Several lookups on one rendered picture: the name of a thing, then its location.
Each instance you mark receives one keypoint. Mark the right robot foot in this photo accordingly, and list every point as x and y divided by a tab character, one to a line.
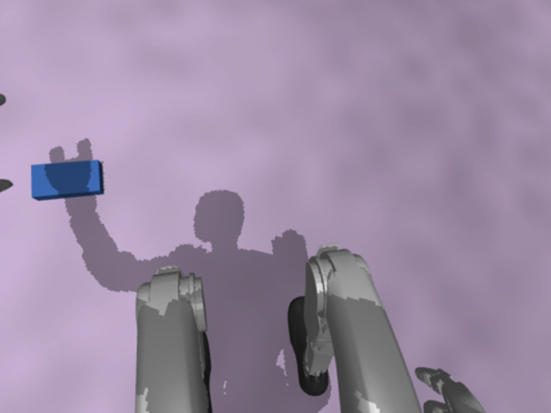
311	385

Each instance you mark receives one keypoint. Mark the small box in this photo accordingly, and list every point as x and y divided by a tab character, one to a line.
65	180

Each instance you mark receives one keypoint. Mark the right robot hand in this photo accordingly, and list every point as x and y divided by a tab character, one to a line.
457	397

